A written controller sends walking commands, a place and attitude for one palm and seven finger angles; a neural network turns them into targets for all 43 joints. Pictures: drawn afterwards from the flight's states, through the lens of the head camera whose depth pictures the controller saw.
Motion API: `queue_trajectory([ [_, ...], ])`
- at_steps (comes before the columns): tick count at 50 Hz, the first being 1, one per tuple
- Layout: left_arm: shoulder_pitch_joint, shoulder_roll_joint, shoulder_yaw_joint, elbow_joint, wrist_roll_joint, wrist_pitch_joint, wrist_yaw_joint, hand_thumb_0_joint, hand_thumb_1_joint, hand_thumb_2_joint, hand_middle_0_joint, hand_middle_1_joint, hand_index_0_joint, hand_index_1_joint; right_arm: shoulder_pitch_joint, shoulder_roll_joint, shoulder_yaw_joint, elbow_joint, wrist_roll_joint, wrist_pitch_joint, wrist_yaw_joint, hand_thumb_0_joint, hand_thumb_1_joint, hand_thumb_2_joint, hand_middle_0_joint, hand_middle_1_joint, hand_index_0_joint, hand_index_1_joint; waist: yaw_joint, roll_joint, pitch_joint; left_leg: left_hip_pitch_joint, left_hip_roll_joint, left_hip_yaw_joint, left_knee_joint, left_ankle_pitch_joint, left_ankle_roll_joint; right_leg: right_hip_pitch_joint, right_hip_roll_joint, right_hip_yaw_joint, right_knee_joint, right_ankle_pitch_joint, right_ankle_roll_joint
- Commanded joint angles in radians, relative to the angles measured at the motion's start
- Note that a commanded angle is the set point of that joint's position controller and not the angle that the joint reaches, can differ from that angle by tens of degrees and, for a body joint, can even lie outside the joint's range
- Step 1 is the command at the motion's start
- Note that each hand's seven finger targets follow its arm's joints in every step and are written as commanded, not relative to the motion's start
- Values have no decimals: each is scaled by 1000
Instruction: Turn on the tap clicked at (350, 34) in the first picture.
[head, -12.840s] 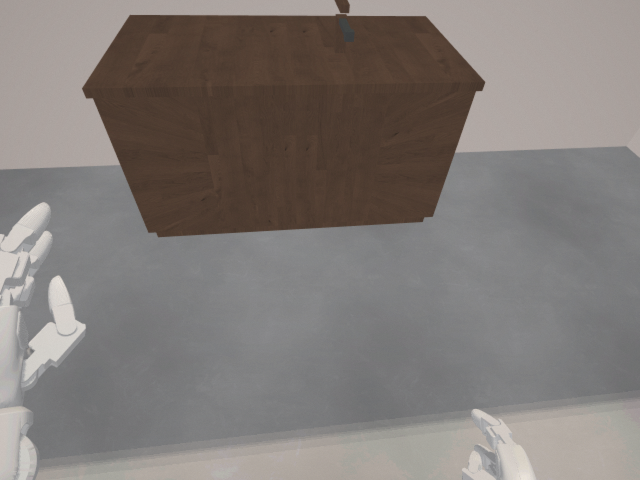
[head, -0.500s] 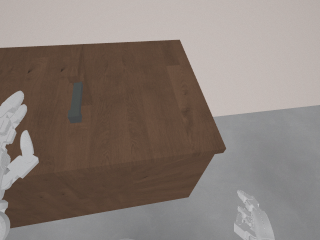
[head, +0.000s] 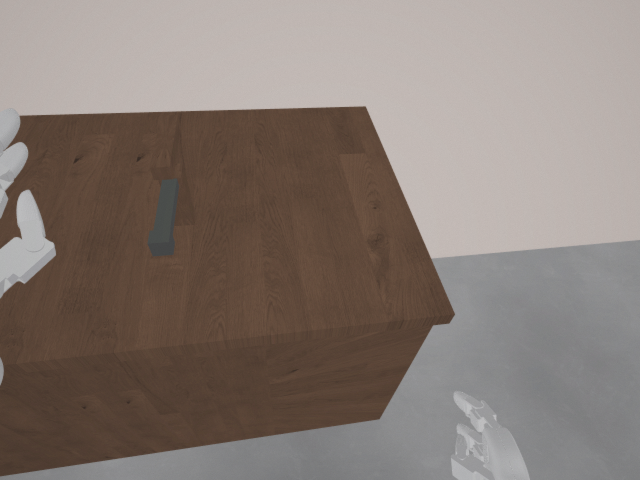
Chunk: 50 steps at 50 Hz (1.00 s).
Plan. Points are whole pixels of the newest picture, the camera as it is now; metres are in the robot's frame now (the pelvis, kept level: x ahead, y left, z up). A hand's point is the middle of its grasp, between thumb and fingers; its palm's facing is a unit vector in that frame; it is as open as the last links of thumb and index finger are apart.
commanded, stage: turn the palm inward beside the body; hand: left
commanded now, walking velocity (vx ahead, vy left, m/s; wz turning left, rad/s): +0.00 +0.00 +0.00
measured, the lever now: (161, 242) +0.38 +0.28 +0.05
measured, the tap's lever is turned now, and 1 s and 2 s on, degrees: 0 0 0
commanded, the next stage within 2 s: none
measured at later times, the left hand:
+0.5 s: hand (132, 333) +0.20 +0.21 +0.14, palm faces +0.39 -0.86 -0.34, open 7.4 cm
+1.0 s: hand (167, 340) +0.20 +0.18 +0.13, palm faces +0.37 -0.89 -0.25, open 7.4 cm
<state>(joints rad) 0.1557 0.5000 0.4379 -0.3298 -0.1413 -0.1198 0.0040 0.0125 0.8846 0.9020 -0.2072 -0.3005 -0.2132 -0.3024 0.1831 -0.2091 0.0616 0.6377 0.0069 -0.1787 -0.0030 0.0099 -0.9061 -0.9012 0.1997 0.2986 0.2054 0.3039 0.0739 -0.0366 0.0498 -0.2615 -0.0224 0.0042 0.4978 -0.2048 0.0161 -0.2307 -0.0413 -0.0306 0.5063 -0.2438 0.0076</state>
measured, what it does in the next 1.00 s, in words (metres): shifts its weight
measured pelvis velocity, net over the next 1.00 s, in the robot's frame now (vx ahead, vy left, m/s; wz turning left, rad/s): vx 0.03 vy -0.06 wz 0.04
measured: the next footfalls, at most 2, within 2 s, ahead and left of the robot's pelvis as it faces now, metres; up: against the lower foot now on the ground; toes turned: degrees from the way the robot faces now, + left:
none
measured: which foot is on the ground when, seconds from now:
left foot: down 0.00-1.00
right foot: down 0.00-1.00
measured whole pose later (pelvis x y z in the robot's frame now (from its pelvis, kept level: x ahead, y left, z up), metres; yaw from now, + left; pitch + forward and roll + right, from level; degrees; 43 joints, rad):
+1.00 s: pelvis +0.03 -0.06 -0.02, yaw +2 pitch +2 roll +1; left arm 0.53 0.29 0.29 -0.45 -0.21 -0.14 0.00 0.02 0.89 0.90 -0.20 -0.30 -0.21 -0.30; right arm 0.22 -0.24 0.00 0.67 0.03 -0.33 -0.09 0.01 -0.91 -0.90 0.20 0.30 0.20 0.30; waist 0.09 0.04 -0.06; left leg -0.39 0.02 -0.07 0.70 -0.35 -0.05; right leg -0.35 0.01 -0.09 0.73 -0.41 -0.06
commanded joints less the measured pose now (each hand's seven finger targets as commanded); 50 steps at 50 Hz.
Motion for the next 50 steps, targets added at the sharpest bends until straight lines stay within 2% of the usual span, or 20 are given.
queue_trajectory([
  [1, 177, 2, -51, -208, -57, 134, -98, 0, 900, 900, -200, -300, -200, -300, -125, -181, -74, -168, 42, -63, -3, 0, -900, -900, 200, 300, 200, 300, 34, 164, -130, 110, 31, -38, -100, 124, -44, -14, 59, -92, -2, 135, -37],
  [4, 237, 67, -14, -322, 53, 139, -53, 0, 900, 900, -200, -300, -200, -300, -155, -163, -65, -211, 23, -50, 6, 0, -900, -900, 200, 300, 200, 300, 15, 98, -65, 8, 31, -31, -103, 49, -29, -34, 68, -98, 19, 82, -37],
  [7, 215, 96, 83, -400, 46, -1, 26, 0, 900, 900, -200, -300, -200, -300, -166, -148, -70, -207, -4, -52, -10, 0, -900, -900, 200, 300, 200, 300, 0, 26, -120, -9, 24, -39, -52, -63, -15, -95, 77, -88, 40, -24, -23],
  [8, 176, 192, 177, -455, 28, -61, 58, 0, 900, 900, -200, -300, -200, -300, -166, -146, -72, -192, -2, -57, -19, 0, -900, -900, 200, 300, 200, 300, 11, 56, -150, -8, 21, -37, -41, -108, -17, -100, 82, -77, 41, -63, -20],
  [10, 163, 100, 124, -411, 11, -154, 101, 0, 900, 900, -200, -300, -200, -300, -124, -119, -76, -160, -8, -79, -27, 0, -900, -900, 200, 300, 200, 300, 1, 121, -170, -1, 18, -24, -3, -141, -24, -131, 79, -65, 45, -108, -24],
  [12, 140, 87, 115, -379, 4, -212, 121, 0, 900, 900, -200, -300, -200, -300, -100, -122, -84, -122, -8, -94, -29, 0, -900, -900, 200, 300, 200, 300, -13, 196, -169, -19, 8, -16, 43, -173, -19, -159, 63, -46, 39, -133, -23],
  [15, 63, 73, 50, -243, 13, -176, 93, 0, 900, 900, -200, -300, -200, -300, -102, -137, -80, -95, -4, -101, -44, 0, -900, -900, 200, 300, 200, 300, -54, 189, -105, -59, -2, -20, 79, -255, -6, -207, 32, -21, 1, -215, -15],
  [19, 21, 46, -63, -105, -38, -1, -18, 0, 900, 900, -200, -300, -200, -300, -124, -158, -76, -104, 26, -99, -88, 0, -900, -900, 200, 300, 200, 300, -44, 94, -37, -102, -9, -11, 107, -249, 4, -209, -12, 66, -94, -374, -2],
  [22, -25, 103, -36, -134, -45, 89, -44, 0, 900, 900, -200, -300, -200, -300, -161, -154, -81, -122, 30, -99, -114, 0, -900, -900, 200, 300, 200, 300, -15, 20, -57, -127, 5, -22, 141, -181, 2, -165, -46, 144, -137, -462, 1],
  [25, 77, 131, 58, -219, -40, 44, -4, 0, 900, 900, -200, -300, -200, -300, -160, -131, -83, -131, 26, -115, -103, 0, -900, -900, 200, 300, 200, 300, 20, -26, -116, -132, 25, -43, 146, -116, -5, -118, -53, 149, -101, -362, 1],
  [28, 206, 175, 179, -288, -66, -52, 35, 0, 900, 900, -200, -300, -200, -300, -126, -128, -95, -123, 19, -130, -83, 0, -900, -900, 200, 300, 200, 300, 49, -4, -224, -111, 26, -39, 167, -7, -7, -55, -41, 123, -29, -83, 9],
  [29, 242, 103, 139, -307, -80, -78, 35, 0, 900, 900, -200, -300, -200, -300, -116, -119, -93, -125, 19, -134, -75, 0, -900, -900, 200, 300, 200, 300, 39, 2, -243, -110, 21, -33, 168, 49, -4, -31, -39, 101, 13, 66, 13],
  [32, 335, 58, 150, -252, -113, -89, 23, 0, 900, 900, -200, -300, -200, -300, -65, -127, -107, -111, 31, -141, -64, 0, -900, -900, 200, 300, 200, 300, 33, 53, -280, -65, 15, 2, 173, 160, 3, -17, -11, 31, 78, 347, 17],
  [33, 354, 54, 156, -205, -112, -70, 20, 0, 900, 900, -200, -300, -200, -300, -67, -125, -107, -102, 40, -140, -66, 0, -900, -900, 200, 300, 200, 300, 32, 88, -240, -63, 13, 8, 174, 165, 3, -33, -8, 27, 72, 368, 14],
  [34, 349, 5, 106, -206, -125, -55, 7, 0, 900, 900, -200, -300, -200, -300, -58, -127, -104, -112, 41, -141, -71, 0, -900, -900, 200, 300, 200, 300, 18, 53, -226, -67, 13, 9, 168, 162, 5, -40, -8, 17, 75, 378, 15],
  [38, 284, -8, 43, -228, -123, -9, -37, 0, 900, 900, -200, -300, -200, -300, -59, -144, -105, -122, 52, -162, -97, 0, -900, -900, 200, 300, 200, 300, 1, 57, -154, -57, 13, 5, 159, 146, 16, -87, -1, 17, 48, 306, 9],
  [41, 252, -14, -15, -319, -104, -37, -45, 0, 900, 900, -200, -300, -200, -300, -36, -152, -106, -135, 38, -192, -104, 0, -900, -900, 200, 300, 200, 300, -6, 35, -214, -24, 9, -6, 161, 180, 26, -85, 4, 1, 68, 315, 8],
  [46, 300, -6, 7, -360, -69, -114, 10, 0, 900, 900, -200, -300, -200, -300, -27, -144, -107, -120, 23, -216, -91, 0, -900, -900, 200, 300, 200, 300, 10, 43, -251, -23, 7, -16, 165, 202, 19, -91, 16, -30, 101, 273, -6],
  [48, 336, 6, 46, -329, -71, -103, 39, 0, 900, 900, -200, -300, -200, -300, -48, -139, -104, -115, 28, -213, -87, 0, -900, -900, 200, 300, 200, 300, 23, 89, -221, -38, 7, -15, 159, 167, 14, -98, 18, -31, 92, 222, -12],
  [50, 348, -39, 20, -301, -89, -74, 54, 0, 900, 900, -200, -300, -200, -300, -48, -135, -98, -127, 33, -202, -87, 0, -900, -900, 200, 300, 200, 300, 22, 62, -213, -64, 7, -13, 150, 125, 9, -100, 18, -36, 87, 175, -13],
])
